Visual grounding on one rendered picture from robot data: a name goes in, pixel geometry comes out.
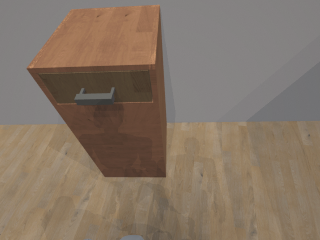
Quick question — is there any cabinet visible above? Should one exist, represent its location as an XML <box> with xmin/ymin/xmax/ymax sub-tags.
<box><xmin>26</xmin><ymin>4</ymin><xmax>167</xmax><ymax>178</ymax></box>

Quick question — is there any drawer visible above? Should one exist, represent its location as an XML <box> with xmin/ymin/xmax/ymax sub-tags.
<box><xmin>38</xmin><ymin>69</ymin><xmax>153</xmax><ymax>104</ymax></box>

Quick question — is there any handle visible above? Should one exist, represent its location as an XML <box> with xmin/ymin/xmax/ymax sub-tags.
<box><xmin>74</xmin><ymin>87</ymin><xmax>115</xmax><ymax>106</ymax></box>

